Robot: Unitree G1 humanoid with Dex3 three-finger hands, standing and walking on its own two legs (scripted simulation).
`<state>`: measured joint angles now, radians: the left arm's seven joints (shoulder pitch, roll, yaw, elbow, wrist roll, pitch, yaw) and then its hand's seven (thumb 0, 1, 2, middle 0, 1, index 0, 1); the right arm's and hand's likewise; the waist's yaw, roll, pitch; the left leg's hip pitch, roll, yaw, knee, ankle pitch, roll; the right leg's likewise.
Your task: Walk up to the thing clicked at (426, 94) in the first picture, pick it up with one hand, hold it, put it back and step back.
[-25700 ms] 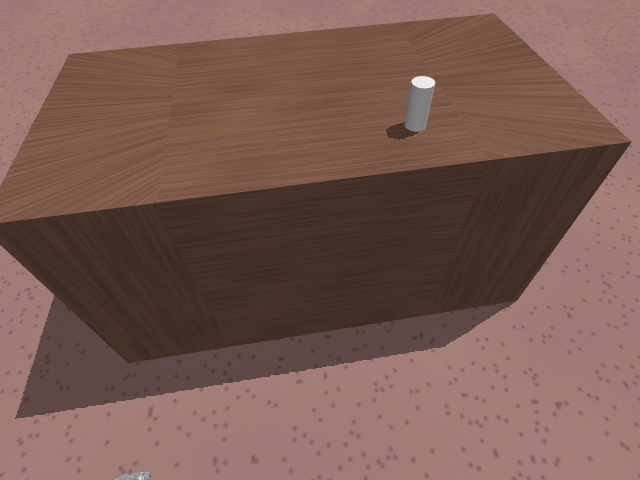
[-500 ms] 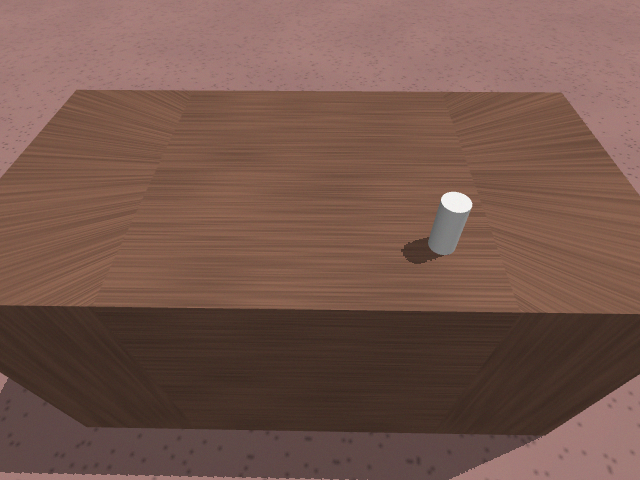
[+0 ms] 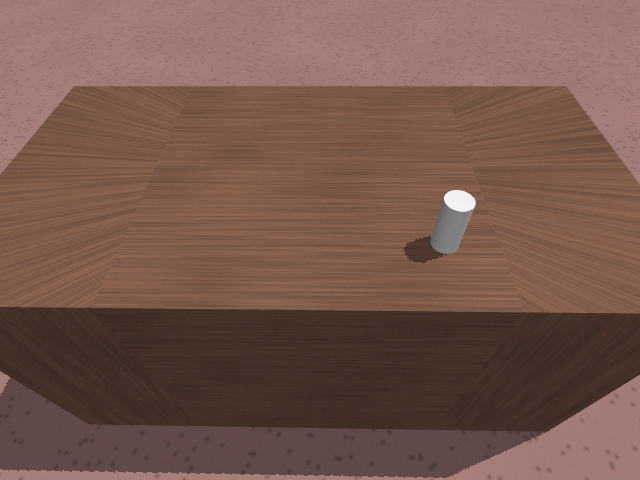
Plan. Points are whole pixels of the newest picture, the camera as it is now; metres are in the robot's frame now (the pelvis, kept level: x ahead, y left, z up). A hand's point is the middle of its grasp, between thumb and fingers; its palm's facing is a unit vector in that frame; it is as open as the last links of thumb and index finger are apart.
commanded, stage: home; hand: right
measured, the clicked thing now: (451, 223) +0.51 -0.19 -0.03
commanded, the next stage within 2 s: stand in 0.56 s
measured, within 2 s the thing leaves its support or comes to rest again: neither
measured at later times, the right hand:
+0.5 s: hand out of the picture +0.08 -0.25 -0.16, palm faces -0.05 +0.93 -0.35, open 17.3 cm
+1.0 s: hand out of the picture +0.08 -0.25 -0.16, palm faces -0.04 +0.94 -0.35, open 11.7 cm
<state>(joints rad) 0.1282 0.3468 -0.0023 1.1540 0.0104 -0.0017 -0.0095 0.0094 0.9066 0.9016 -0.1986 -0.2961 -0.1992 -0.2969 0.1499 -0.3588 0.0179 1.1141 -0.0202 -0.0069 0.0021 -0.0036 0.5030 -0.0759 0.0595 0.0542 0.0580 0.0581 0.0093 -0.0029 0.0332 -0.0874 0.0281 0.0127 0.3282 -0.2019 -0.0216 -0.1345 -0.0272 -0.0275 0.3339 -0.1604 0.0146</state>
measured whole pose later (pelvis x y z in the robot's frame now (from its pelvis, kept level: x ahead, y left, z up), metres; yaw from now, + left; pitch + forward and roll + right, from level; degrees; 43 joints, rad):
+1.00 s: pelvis +0.02 +0.00 +0.00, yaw +0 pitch -2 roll +0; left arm 0.11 0.34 0.00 1.15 0.01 0.00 0.00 0.01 0.91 0.90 -0.20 -0.30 -0.20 -0.30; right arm 0.13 -0.35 0.01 1.12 -0.02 -0.01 0.00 0.00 -0.20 -0.69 0.19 0.27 0.19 0.27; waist 0.00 0.00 0.04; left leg -0.06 0.02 0.01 0.30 -0.21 -0.02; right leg -0.11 -0.03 -0.03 0.32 -0.18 0.02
